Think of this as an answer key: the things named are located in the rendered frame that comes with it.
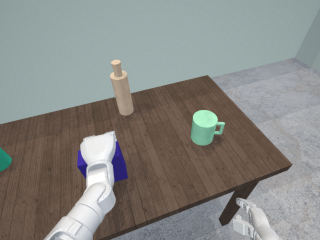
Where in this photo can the left robot forearm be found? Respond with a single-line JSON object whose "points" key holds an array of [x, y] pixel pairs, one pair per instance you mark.
{"points": [[90, 210]]}

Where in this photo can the table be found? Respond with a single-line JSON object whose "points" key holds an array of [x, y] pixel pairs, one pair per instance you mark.
{"points": [[167, 172]]}

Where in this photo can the sponge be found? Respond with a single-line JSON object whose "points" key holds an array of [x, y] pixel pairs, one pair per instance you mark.
{"points": [[118, 162]]}

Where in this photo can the right robot forearm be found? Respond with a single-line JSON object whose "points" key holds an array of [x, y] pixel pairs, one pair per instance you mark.
{"points": [[264, 233]]}

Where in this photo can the robot right hand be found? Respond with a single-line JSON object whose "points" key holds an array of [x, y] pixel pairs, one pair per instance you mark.
{"points": [[256, 217]]}

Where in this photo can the robot left hand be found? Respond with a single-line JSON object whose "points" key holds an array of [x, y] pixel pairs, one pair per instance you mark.
{"points": [[100, 147]]}

